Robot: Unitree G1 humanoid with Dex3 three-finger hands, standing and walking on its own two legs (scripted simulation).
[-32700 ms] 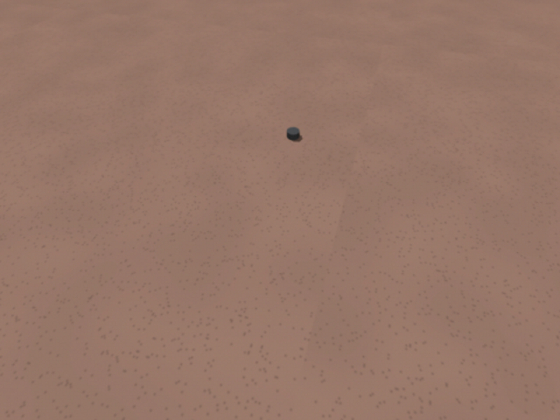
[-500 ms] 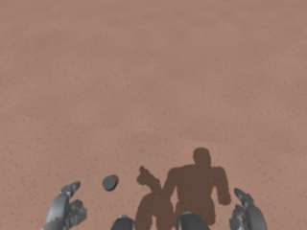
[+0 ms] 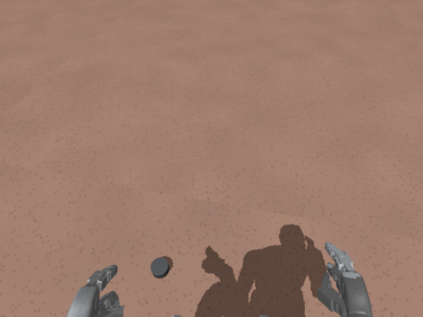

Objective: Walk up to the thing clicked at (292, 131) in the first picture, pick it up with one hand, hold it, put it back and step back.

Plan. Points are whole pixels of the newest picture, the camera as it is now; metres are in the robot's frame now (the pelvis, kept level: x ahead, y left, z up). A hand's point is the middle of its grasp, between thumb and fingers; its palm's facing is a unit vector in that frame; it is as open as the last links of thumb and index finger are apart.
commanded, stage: home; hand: left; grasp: from above
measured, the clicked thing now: (160, 267) +0.45 +0.23 -0.69
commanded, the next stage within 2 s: stand in 1.68 s
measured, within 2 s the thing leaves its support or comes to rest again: neither
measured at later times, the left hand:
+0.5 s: hand (121, 311) +0.16 +0.18 -0.04, palm faces +0.03 -0.98 -0.19, open 7.4 cm
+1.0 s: hand (118, 309) +0.17 +0.18 -0.04, palm faces +0.03 -0.98 -0.20, open 7.4 cm
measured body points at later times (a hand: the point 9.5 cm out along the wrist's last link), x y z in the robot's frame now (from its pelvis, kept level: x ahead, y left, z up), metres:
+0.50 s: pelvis +0.00 +0.00 +0.00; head +0.01 +0.01 +0.45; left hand +0.16 +0.23 -0.03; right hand +0.15 -0.25 -0.06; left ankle +0.02 +0.13 -0.68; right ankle +0.01 -0.14 -0.68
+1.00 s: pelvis +0.00 +0.00 +0.00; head +0.02 +0.01 +0.45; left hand +0.16 +0.23 -0.03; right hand +0.16 -0.24 -0.06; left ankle +0.02 +0.13 -0.68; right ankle +0.01 -0.14 -0.68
